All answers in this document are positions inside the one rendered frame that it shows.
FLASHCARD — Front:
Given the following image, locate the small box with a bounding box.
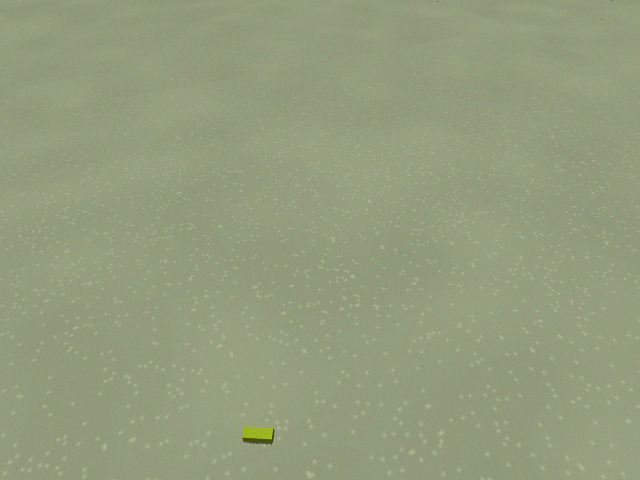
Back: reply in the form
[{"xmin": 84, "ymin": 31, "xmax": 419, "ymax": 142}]
[{"xmin": 242, "ymin": 426, "xmax": 274, "ymax": 443}]

